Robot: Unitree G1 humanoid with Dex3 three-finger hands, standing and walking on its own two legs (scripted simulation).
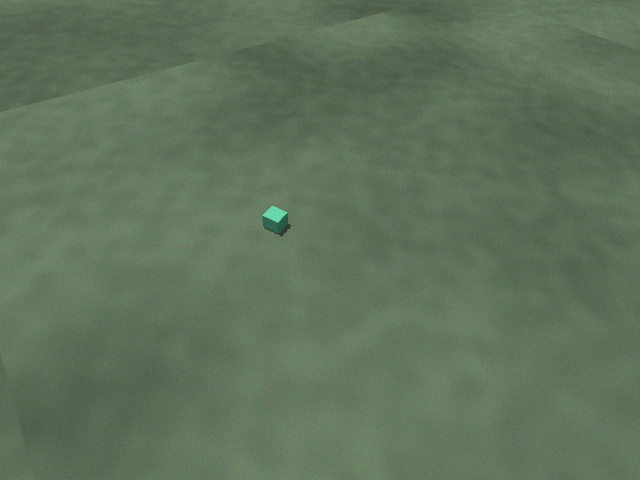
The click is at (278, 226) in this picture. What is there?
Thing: small box
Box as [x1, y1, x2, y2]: [262, 206, 287, 233]
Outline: 271,206 262,215 263,225 278,233 287,223 287,212
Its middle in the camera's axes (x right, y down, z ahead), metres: -0.20 -0.08 +1.72
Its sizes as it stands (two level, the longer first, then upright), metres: 0.080 0.073 0.066
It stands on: the floor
